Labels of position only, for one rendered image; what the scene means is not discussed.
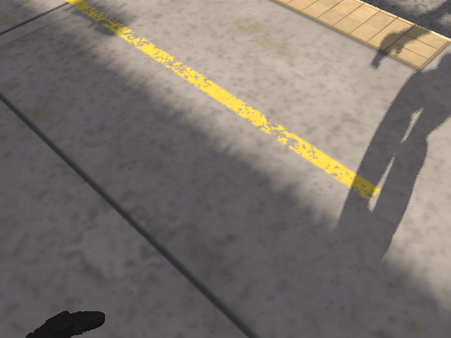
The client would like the left robot hand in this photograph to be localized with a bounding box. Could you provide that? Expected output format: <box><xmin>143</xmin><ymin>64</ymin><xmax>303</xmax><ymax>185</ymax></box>
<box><xmin>25</xmin><ymin>311</ymin><xmax>105</xmax><ymax>338</ymax></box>

